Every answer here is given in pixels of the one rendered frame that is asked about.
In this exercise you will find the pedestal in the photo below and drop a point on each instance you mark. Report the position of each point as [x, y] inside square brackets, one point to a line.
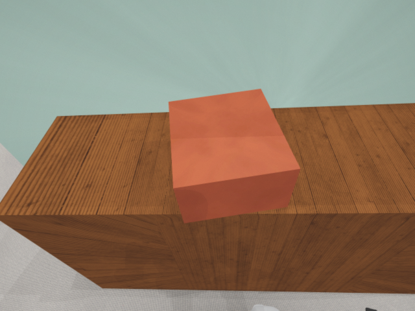
[97, 194]

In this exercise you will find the carton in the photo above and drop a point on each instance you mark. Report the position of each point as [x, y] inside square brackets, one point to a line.
[229, 156]

